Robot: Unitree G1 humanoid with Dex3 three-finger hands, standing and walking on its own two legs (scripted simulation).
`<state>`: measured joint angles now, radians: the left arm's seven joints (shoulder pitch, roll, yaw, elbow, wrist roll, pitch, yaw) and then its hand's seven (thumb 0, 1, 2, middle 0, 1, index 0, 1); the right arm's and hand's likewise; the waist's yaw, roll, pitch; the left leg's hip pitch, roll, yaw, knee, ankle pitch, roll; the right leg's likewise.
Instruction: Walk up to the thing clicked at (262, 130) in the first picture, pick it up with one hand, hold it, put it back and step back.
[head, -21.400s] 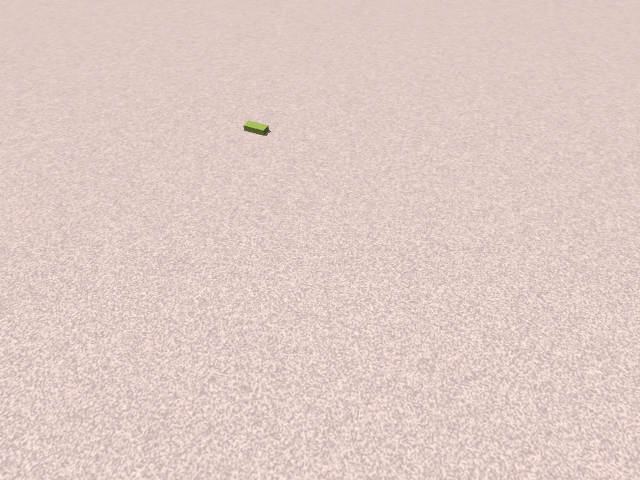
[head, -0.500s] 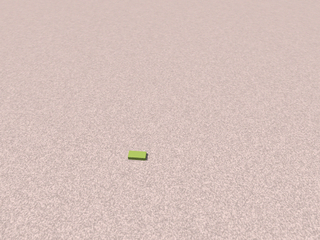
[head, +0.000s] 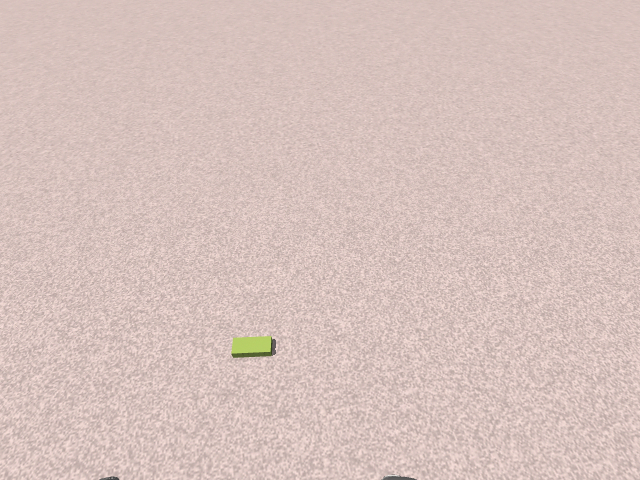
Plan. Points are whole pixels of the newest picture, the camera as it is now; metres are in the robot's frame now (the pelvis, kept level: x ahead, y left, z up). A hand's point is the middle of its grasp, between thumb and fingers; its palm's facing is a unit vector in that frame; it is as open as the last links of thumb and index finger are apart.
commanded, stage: walk up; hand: left
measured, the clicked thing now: (252, 346) +0.66 +0.24 -0.74
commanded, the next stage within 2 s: stand in 1.82 s
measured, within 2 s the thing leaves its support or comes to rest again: neither
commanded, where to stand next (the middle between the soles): +0.27 -0.01 m, yaw +1 degrees
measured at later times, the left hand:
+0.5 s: hand (136, 458) +0.20 +0.28 -0.16, palm faces -0.04 -0.94 -0.33, open 7.4 cm
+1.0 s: hand (178, 386) +0.30 +0.24 -0.14, palm faces -0.02 -0.94 -0.34, open 7.4 cm
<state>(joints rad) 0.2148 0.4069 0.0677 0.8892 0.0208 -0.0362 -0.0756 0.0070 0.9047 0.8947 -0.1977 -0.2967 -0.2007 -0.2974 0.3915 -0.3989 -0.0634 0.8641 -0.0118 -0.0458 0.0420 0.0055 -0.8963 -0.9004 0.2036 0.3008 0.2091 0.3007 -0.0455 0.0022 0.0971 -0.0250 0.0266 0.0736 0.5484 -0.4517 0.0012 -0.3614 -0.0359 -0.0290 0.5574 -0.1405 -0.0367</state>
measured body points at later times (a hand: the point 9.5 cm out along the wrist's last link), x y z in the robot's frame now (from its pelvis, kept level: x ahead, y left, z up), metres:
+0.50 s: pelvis +0.15 +0.01 +0.00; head +0.18 +0.05 +0.45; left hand +0.21 +0.33 -0.13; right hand +0.21 -0.31 -0.08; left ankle +0.20 +0.13 -0.72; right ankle +0.13 -0.12 -0.68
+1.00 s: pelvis +0.19 -0.02 +0.01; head +0.21 -0.02 +0.46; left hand +0.30 +0.28 -0.11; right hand +0.27 -0.31 -0.12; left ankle +0.20 +0.13 -0.72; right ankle +0.21 -0.15 -0.72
